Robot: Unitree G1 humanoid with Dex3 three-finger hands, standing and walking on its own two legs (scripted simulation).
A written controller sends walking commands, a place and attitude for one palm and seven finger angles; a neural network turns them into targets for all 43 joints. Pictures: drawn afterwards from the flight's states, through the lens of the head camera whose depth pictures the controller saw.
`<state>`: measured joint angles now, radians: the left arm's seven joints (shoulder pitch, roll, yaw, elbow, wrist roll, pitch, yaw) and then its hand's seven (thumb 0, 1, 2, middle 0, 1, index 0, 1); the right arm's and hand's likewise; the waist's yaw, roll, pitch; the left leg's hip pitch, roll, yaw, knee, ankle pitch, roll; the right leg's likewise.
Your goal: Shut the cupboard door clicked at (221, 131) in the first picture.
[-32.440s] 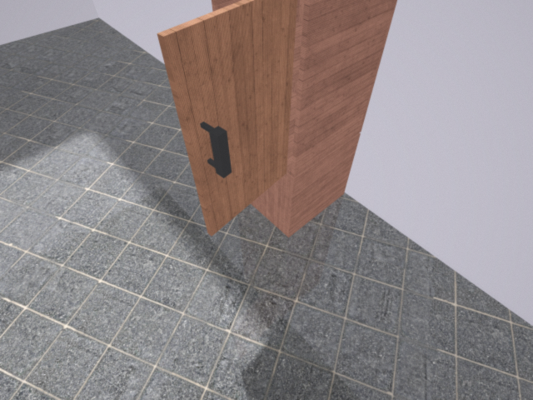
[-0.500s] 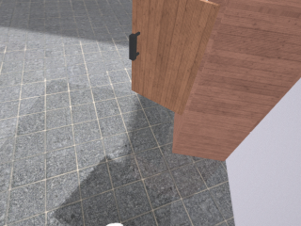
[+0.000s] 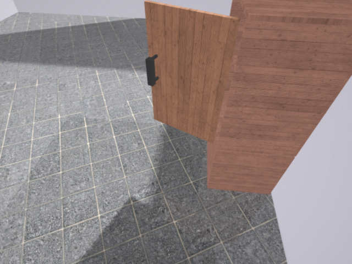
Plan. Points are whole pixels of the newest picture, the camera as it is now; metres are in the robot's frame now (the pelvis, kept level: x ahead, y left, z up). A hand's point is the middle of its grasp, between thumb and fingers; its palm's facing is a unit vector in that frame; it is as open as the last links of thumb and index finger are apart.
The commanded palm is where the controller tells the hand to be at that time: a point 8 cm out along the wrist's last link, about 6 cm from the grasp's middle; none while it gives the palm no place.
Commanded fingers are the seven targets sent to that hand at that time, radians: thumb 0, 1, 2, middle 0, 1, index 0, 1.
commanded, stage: let the arm hang, fingers relaxed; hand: left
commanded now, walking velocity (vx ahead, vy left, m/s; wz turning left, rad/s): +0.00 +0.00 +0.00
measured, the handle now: (153, 69) +0.88 +0.15 -0.01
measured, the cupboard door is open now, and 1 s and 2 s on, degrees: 66 66 66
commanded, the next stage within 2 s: look to check the result in 0.22 s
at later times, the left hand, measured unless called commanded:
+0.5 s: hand out of the picture +0.01 +0.18 -0.17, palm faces +0.02 -0.98 -0.20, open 7.3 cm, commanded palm none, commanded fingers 0.00 0.90 0.90 -0.20 -0.30 -0.20 -0.30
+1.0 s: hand out of the picture +0.04 +0.18 -0.17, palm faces +0.04 -0.98 -0.21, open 7.3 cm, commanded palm none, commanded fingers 0.00 0.90 0.90 -0.20 -0.30 -0.20 -0.30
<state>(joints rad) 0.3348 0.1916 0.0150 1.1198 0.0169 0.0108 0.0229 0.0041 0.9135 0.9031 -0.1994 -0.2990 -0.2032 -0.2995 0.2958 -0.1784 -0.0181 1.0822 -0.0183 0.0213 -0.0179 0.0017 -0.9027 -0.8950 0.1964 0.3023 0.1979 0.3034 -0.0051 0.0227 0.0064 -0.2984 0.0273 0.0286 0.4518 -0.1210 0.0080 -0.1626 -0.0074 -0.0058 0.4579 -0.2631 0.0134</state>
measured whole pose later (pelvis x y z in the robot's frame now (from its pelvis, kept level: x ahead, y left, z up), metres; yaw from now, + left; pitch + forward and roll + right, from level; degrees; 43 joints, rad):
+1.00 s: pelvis +0.04 -0.01 +0.00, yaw +0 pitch -1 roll +0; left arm 0.27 0.18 0.02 1.13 0.01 0.01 0.03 0.00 0.91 0.90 -0.20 -0.30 -0.20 -0.30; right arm 0.23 -0.18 -0.01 1.10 -0.01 0.01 -0.03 0.00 -0.90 -0.90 0.20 0.30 0.20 0.30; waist -0.01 0.00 0.05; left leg -0.24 0.02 0.02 0.44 -0.17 0.00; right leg -0.08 -0.01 -0.01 0.40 -0.29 0.01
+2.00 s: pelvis +0.02 -0.05 -0.01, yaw +38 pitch +1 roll +2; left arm 0.24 0.21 0.06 0.88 0.03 0.01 0.02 0.01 0.91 0.90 -0.20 -0.30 -0.21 -0.30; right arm 0.16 -0.24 -0.07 0.90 -0.02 0.08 0.03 0.00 -0.91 -0.90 0.19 0.30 0.19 0.30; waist 0.00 -0.03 0.12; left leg -0.36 0.03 0.05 0.76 -0.43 -0.04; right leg -0.22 -0.13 -0.20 0.59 -0.37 0.02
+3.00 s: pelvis +0.07 +0.09 -0.01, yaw +73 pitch +0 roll -1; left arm 0.26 0.25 0.09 0.96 0.03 0.02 -0.02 0.01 0.91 0.90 -0.20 -0.30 -0.20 -0.30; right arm 0.17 -0.21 -0.03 0.88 -0.03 -0.04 0.01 0.00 -0.90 -0.89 0.20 0.30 0.20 0.30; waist 0.01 -0.04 0.12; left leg -0.30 -0.01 0.08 0.57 -0.27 0.06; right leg -0.50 -0.16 -0.06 1.17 -0.36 0.05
